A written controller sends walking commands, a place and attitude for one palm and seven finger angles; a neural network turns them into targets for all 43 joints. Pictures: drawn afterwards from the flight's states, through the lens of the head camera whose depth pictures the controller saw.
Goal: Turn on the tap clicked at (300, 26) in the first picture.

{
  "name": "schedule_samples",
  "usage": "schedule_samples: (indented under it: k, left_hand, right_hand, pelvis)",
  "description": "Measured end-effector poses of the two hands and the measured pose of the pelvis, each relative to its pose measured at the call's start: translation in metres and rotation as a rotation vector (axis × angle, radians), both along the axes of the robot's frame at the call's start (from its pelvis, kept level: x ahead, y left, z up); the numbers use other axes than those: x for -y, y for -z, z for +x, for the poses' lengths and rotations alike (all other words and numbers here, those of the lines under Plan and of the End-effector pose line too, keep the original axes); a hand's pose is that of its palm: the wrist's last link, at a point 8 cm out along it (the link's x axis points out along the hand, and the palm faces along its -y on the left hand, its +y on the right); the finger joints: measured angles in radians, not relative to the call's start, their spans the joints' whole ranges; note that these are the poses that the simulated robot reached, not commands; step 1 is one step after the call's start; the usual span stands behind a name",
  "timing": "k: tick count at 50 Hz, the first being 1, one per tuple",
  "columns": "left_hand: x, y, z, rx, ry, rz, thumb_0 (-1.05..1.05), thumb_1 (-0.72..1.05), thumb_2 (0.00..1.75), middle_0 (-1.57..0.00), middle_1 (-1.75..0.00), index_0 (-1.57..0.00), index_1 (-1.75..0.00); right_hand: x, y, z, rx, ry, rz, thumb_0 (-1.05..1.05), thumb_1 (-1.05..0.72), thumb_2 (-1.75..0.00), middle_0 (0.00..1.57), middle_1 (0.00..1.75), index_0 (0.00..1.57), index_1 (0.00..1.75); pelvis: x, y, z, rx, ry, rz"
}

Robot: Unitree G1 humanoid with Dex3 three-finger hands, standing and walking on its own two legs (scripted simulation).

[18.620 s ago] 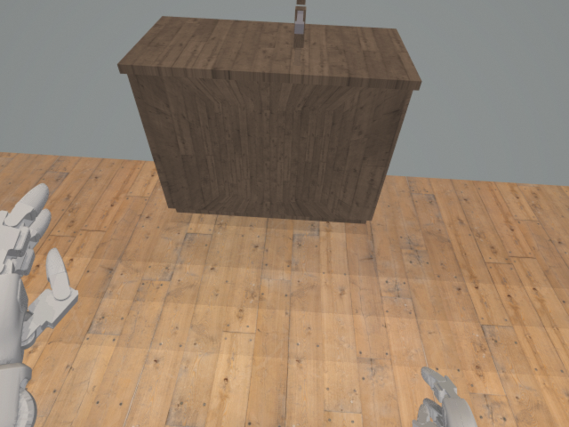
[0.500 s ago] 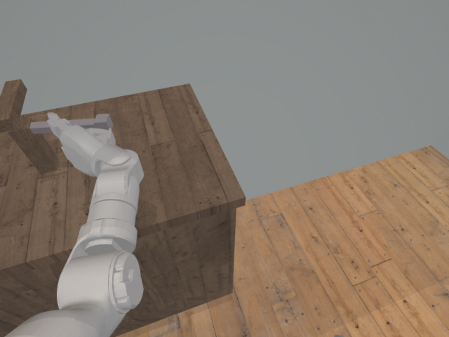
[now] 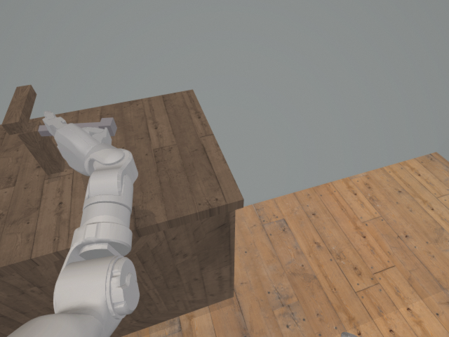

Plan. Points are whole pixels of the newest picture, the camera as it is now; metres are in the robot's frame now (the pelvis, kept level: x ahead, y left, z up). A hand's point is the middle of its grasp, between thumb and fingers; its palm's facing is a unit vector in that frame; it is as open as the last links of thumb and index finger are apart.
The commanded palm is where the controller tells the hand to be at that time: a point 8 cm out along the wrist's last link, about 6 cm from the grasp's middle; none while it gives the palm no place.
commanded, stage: lift the hand up off the lever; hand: left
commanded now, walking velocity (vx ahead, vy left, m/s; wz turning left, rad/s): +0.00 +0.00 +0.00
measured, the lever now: (108, 127) +0.50 +0.26 +0.12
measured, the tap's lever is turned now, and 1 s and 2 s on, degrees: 76 76 76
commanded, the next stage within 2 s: draw the hand back beside the body in 1.00 s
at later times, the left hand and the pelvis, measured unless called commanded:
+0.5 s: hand (98, 131) +0.42 +0.23 +0.18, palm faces +0.81 -0.59 -0.05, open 7.8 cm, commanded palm +0.37 +0.24 +0.18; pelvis -0.01 +0.00 +0.00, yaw +0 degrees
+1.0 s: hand (103, 123) +0.43 +0.22 +0.19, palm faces +0.81 -0.58 -0.07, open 7.8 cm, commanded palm +0.38 +0.24 +0.19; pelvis +0.00 +0.00 +0.01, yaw -1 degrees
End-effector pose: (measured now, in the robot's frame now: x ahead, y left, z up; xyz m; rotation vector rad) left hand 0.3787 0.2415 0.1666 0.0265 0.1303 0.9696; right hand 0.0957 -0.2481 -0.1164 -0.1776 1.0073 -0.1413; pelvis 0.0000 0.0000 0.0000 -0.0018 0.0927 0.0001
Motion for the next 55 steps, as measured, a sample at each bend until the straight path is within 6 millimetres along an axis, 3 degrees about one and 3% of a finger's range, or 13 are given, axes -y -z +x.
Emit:
schedule_samples:
  k: [25,39,55]
  left_hand:
    - [-0.001,-0.02,-0.019,0.03,0.023,-0.015,0.02,0.9,0.9,-0.15,-0.15,-0.15,-0.15]
    - [0.012,-0.03,-0.001,-0.004,0.036,-0.021,0.02,0.9,0.9,-0.16,-0.15,-0.16,-0.15]
    - [0.005,-0.023,-0.002,0.002,0.023,-0.021,0.02,0.9,0.9,-0.16,-0.15,-0.16,-0.15]
  right_hand:
    - [-0.005,-0.006,0.008,0.054,-0.007,0.006,0.01,-0.9,-0.9,0.2,0.3,0.2,0.3]
    - [-0.015,-0.008,0.019,0.085,-0.02,0.025,0.01,-0.9,-0.9,0.2,0.3,0.2,0.3]
    - [-0.001,-0.005,0.011,0.036,0.0,0.003,0.01,-0.9,-0.9,0.2,0.3,0.2,0.3]
  pelvis:
    - [-0.001,-0.004,-0.007,0.043,0.002,0.003]
    - [-0.002,-0.005,-0.008,0.026,0.01,0.007]
    - [0.001,-0.006,0.001,0.032,0.009,0.009]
